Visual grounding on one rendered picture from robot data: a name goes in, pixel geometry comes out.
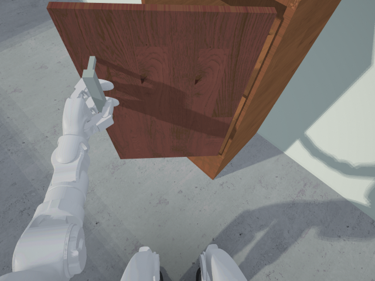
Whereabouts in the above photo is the robot left thigh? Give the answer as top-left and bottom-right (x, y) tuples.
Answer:
(120, 251), (160, 281)

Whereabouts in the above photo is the robot right thigh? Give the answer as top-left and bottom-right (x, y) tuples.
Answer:
(199, 249), (247, 281)

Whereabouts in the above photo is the robot thigh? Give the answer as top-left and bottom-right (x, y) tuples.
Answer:
(199, 249), (247, 281)
(120, 251), (160, 281)

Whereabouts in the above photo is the robot left forearm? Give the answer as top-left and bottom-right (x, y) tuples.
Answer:
(12, 135), (90, 272)

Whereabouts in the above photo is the cupboard door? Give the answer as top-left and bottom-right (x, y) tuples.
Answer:
(46, 2), (277, 159)

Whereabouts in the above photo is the robot left hand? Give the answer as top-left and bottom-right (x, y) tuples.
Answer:
(62, 78), (119, 142)

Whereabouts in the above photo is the handle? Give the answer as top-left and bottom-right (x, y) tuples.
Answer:
(82, 56), (113, 117)

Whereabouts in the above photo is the robot left upper arm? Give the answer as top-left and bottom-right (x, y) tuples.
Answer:
(0, 223), (87, 281)

